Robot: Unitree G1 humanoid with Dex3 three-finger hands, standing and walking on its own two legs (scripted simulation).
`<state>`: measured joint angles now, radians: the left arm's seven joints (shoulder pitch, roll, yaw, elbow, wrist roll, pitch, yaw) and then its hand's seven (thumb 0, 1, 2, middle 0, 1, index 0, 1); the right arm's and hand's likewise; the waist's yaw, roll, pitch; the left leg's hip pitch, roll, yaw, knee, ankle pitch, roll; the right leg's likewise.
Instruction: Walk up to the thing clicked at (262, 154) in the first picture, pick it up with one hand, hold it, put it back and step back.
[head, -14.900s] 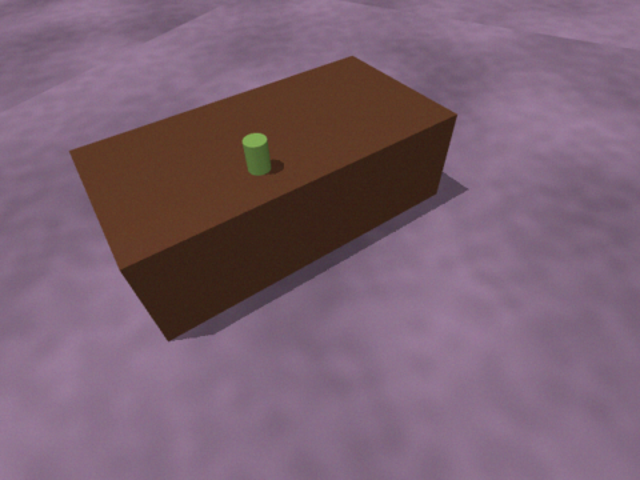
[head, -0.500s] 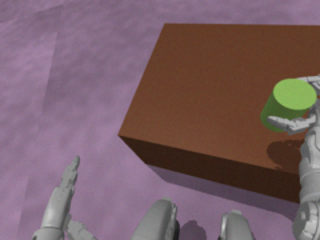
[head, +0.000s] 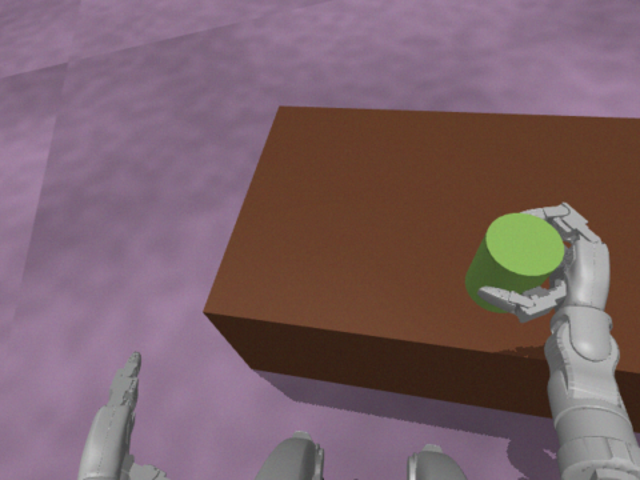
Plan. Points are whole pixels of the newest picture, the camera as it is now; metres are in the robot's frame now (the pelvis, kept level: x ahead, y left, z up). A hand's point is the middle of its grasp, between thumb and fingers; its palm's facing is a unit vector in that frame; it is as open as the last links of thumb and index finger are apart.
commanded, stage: lift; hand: right
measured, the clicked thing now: (508, 266) +0.39 -0.17 +0.03
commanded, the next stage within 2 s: hold in 0.68 s
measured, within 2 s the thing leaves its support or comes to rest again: neither
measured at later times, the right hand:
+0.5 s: hand (526, 258) +0.38 -0.17 +0.06, palm faces +0.18 +0.98 +0.00, open 11.4 cm
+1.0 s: hand (542, 259) +0.36 -0.18 +0.09, palm faces +0.19 +0.98 -0.01, open 11.4 cm
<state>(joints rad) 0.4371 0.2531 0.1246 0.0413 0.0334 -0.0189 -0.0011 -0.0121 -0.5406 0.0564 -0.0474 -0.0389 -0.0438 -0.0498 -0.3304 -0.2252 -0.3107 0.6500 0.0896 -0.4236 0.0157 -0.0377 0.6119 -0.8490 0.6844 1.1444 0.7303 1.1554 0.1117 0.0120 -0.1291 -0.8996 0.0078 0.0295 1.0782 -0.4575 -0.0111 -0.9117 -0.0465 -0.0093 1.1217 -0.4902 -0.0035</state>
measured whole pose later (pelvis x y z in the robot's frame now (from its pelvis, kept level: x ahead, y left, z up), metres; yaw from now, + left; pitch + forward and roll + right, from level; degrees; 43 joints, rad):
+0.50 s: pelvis +0.02 +0.01 +0.02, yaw -1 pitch +12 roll +1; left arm 0.43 0.22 0.09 0.09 0.02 0.00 0.01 -0.01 -0.54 0.05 -0.04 -0.04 -0.04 -0.05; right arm -0.21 -0.18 -0.24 0.51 0.11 -0.38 0.01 -0.04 0.61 -0.85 0.68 1.16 0.72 1.17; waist 0.07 0.02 -0.11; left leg -0.74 0.01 0.03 0.97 -0.45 -0.01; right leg -0.74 -0.04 -0.02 0.99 -0.47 0.00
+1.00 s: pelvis +0.02 +0.00 +0.03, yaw -1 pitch +10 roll +1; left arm 0.40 0.23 0.12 0.18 0.00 0.02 0.03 -0.01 -0.53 0.05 -0.05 -0.04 -0.05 -0.05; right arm -0.13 -0.17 -0.21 0.39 0.13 -0.34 0.00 -0.03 0.61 -0.86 0.67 1.16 0.72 1.17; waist 0.05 0.01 -0.09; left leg -0.65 0.02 0.02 0.91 -0.42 -0.01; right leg -0.65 -0.03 -0.03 0.92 -0.44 0.00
